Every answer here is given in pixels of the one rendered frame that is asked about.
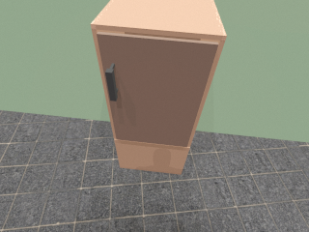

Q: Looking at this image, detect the handle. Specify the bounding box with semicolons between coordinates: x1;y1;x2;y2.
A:
105;63;119;102

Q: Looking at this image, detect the cupboard door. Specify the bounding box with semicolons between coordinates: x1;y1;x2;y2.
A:
97;32;219;147

